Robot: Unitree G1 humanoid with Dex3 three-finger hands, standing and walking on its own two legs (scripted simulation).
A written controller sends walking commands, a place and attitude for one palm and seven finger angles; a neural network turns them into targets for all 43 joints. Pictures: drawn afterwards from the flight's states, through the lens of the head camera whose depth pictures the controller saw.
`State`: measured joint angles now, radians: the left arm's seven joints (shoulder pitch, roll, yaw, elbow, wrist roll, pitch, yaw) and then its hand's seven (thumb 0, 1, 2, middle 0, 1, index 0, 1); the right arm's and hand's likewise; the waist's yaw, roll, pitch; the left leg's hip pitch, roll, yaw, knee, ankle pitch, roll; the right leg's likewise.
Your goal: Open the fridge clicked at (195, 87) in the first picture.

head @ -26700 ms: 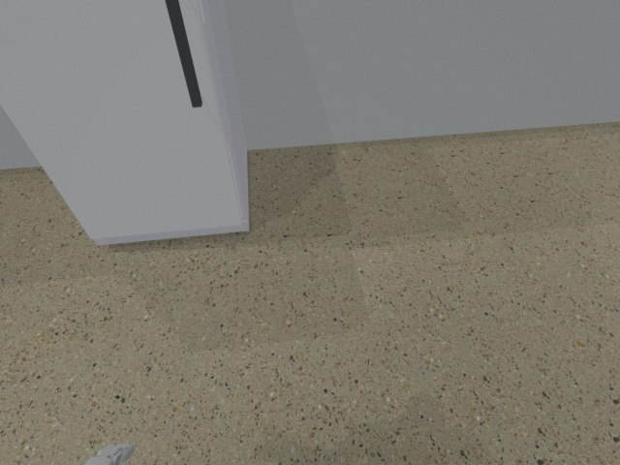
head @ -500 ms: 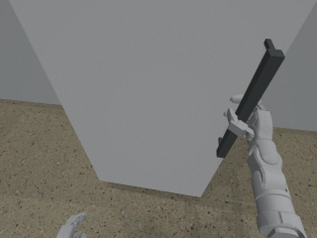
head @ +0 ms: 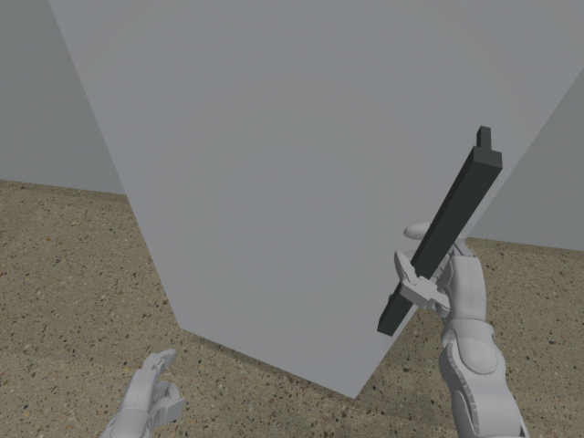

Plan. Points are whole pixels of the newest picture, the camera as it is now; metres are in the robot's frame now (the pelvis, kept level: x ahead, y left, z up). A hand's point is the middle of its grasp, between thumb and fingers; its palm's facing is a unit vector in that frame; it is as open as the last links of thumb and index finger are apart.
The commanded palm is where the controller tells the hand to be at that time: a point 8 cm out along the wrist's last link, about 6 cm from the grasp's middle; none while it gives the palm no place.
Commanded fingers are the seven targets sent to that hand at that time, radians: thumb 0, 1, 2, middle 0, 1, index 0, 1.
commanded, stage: walk backward, drawing the door open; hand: right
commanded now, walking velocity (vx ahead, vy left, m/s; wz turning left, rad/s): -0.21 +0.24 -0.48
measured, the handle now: (423, 253) +0.36 -0.14 +0.09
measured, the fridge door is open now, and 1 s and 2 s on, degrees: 14 38 66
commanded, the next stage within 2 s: none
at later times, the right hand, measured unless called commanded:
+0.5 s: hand (372, 355) +0.21 -0.06 +0.09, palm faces +0.16 +0.98 -0.14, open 6.6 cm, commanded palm +0.16 -0.11 +0.10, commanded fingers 0.00 -0.90 -0.90 0.45 1.40 0.45 1.40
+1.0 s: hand (296, 429) +0.13 +0.02 +0.09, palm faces +0.51 +0.84 -0.18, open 6.9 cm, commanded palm +0.07 -0.01 +0.10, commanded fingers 0.00 -0.90 -0.90 0.45 1.40 0.45 1.40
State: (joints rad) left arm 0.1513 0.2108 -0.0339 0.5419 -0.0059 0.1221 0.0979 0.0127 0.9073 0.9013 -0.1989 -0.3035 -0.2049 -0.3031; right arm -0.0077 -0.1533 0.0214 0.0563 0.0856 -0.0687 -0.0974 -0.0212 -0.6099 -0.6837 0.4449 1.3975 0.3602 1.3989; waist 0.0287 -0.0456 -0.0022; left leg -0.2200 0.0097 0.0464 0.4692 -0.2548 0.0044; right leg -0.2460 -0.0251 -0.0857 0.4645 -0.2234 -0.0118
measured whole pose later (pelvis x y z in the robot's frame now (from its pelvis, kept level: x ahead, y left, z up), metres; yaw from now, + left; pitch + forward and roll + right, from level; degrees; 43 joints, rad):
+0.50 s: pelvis -0.05 +0.08 -0.01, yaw -11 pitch +0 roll +0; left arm 0.22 0.19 0.02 0.65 0.00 -0.02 0.11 0.01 0.91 0.90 -0.20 -0.30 -0.21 -0.30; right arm 0.13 -0.13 0.07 -0.17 0.04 -0.02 -0.08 -0.04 -0.59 -0.69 0.43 1.37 0.33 1.40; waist 0.06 -0.07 0.02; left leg -0.32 -0.06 0.19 0.55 -0.24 0.12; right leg -0.35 -0.06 0.01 0.60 -0.26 -0.01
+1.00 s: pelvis -0.04 +0.26 -0.01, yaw -38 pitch +0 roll +0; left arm 0.14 0.15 0.00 0.61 0.05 -0.12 0.10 0.01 0.91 0.90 -0.20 -0.30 -0.20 -0.30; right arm 0.11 -0.19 0.08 -0.29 -0.02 -0.10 -0.04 -0.04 -0.55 -0.79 0.45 1.39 0.27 1.40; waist 0.05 -0.01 0.16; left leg -0.56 -0.01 0.04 1.09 -0.42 -0.04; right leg -0.33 -0.09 0.03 0.62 -0.29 0.07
